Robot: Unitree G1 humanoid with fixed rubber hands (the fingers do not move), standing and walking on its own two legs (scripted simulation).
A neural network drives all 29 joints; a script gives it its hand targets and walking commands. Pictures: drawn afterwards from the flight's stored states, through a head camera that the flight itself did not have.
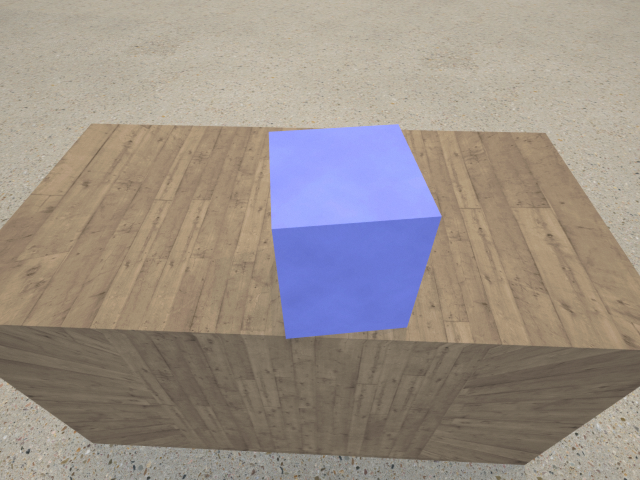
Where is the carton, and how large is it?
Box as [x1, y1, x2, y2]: [269, 124, 441, 338]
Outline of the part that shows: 397,124 269,132 271,225 286,338 405,327 407,325 441,216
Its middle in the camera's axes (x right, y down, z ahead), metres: +0.04 -0.02 +0.61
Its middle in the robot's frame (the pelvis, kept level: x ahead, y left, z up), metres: +0.48 -0.02 +0.03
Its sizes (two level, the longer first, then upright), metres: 0.210 0.200 0.250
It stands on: a pedestal, 0.67 m high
